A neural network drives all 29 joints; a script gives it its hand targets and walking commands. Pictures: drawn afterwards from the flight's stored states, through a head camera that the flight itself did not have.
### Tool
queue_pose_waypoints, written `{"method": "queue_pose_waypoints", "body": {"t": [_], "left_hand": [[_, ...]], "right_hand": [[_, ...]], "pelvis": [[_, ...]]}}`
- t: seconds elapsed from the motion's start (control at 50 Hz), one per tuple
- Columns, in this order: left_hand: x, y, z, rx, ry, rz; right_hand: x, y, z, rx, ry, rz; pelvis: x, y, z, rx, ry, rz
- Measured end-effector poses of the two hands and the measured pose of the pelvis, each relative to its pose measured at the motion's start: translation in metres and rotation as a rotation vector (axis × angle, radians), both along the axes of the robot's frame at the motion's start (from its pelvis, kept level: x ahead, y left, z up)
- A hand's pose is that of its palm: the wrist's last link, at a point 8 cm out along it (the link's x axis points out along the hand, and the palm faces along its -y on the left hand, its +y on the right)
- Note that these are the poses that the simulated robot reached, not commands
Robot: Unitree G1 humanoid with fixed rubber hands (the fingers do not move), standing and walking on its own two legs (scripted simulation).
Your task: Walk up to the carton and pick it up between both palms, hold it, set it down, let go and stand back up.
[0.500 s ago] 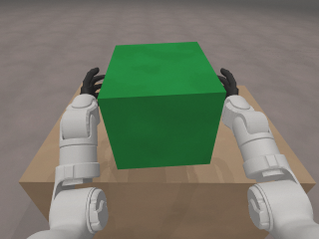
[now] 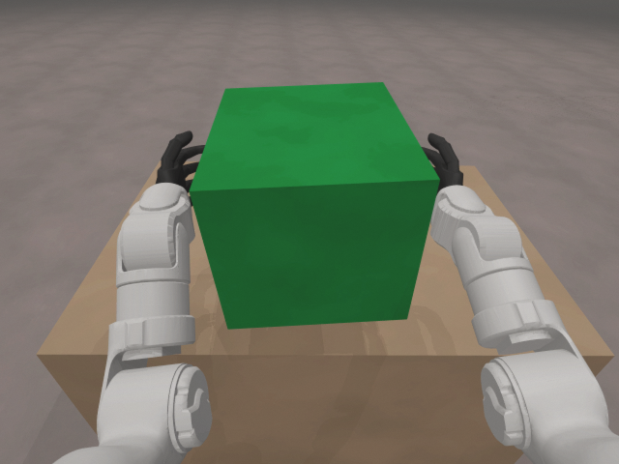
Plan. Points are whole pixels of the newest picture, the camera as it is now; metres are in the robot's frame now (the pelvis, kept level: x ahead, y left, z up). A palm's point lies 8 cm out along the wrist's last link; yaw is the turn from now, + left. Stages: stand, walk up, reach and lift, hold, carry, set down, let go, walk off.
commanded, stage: hold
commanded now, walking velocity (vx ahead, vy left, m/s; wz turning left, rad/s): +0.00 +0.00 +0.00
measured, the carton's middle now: (310, 197) +0.43 +0.01 +0.18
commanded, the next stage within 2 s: none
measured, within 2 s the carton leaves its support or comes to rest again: neither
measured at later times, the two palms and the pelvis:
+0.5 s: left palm (176, 196) +0.36 +0.17 +0.23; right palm (449, 198) +0.37 -0.16 +0.23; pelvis +0.01 +0.00 +0.00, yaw +0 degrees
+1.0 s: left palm (174, 194) +0.36 +0.18 +0.23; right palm (447, 196) +0.37 -0.16 +0.23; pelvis +0.00 +0.00 +0.00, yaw +0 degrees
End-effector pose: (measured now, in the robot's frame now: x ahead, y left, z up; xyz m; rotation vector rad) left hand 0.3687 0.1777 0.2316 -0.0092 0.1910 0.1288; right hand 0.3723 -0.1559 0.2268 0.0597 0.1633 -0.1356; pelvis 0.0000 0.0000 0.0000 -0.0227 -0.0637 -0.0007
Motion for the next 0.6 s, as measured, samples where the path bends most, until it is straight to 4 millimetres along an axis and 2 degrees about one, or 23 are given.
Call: {"method": "queue_pose_waypoints", "body": {"t": [0.18,0.6], "left_hand": [[0.0017,0.0013,-0.0013,0.006,-0.001,0.001],[-0.0061,-0.0031,0.0027,0.009,-0.024,-0.001]], "right_hand": [[0.0023,0.0013,-0.0017,-0.004,0.001,0.003],[-0.0065,-0.0030,0.0010,0.023,-0.018,-0.005]], "pelvis": [[0.0014,0.0004,0.0001,-0.001,0.004,0.004],[0.0054,0.0045,0.0003,0.000,-0.005,-0.009]]}}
